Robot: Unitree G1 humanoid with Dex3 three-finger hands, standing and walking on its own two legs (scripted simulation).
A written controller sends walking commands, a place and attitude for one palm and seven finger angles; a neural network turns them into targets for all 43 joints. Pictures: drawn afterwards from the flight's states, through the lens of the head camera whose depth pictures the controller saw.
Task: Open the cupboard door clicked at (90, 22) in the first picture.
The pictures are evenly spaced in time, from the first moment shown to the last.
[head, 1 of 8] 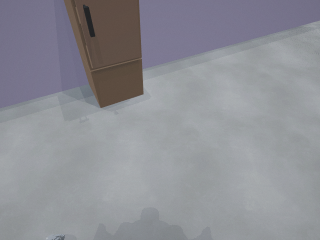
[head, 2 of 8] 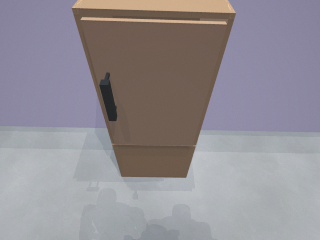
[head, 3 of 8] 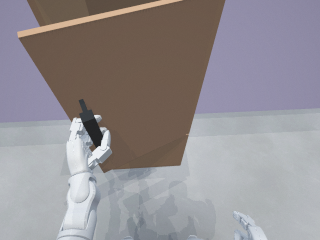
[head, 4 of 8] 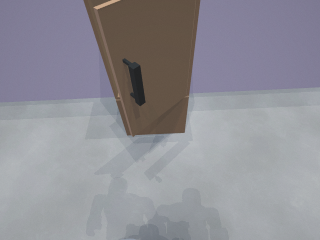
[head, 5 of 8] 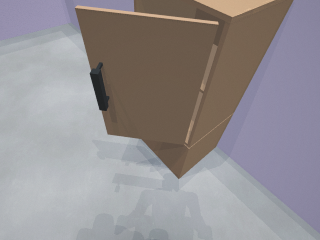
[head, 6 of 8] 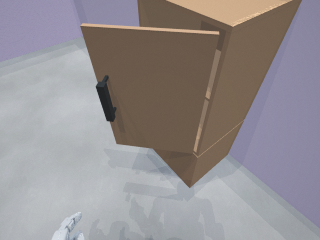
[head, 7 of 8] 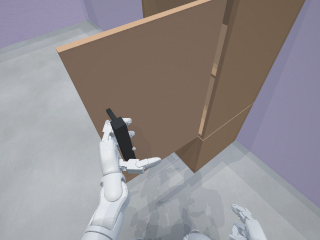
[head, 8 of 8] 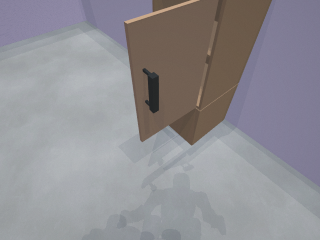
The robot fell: no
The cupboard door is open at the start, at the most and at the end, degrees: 0 88 88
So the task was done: yes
